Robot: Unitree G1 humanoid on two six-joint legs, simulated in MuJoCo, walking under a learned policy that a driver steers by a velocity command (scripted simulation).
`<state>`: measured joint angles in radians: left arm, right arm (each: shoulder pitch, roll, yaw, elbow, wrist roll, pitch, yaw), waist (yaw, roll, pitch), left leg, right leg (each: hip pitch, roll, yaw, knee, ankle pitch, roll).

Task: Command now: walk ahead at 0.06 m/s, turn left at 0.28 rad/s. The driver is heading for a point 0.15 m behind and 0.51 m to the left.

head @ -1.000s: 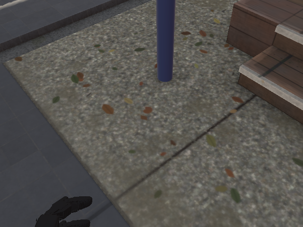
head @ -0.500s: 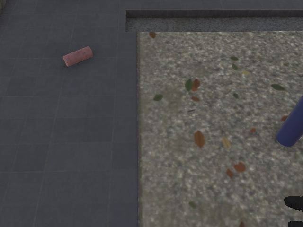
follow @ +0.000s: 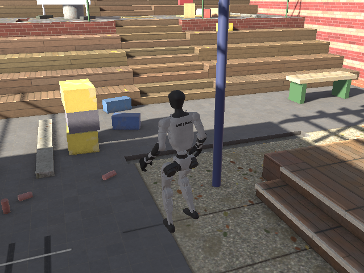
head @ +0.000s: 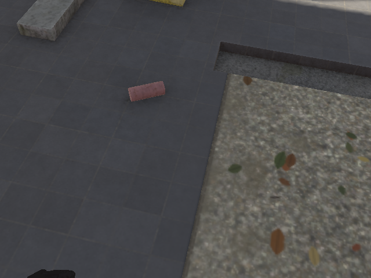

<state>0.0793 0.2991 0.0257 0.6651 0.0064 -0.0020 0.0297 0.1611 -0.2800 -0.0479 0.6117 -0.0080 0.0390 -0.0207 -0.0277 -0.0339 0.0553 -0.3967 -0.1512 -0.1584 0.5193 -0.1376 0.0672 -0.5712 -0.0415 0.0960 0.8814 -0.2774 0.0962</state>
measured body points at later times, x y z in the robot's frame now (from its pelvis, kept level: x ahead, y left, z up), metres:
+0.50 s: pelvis +0.03 -0.04 +0.00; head +0.05 -0.01 +0.45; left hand +0.15 +0.27 -0.10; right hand +0.18 -0.31 -0.09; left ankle +0.01 +0.08 -0.73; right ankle +0.04 -0.16 -0.70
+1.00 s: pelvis +0.19 +0.03 -0.01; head +0.20 +0.05 +0.43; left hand -0.01 +0.24 -0.14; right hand +0.51 -0.03 -0.08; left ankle +0.24 +0.26 -0.65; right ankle +0.09 -0.18 -0.73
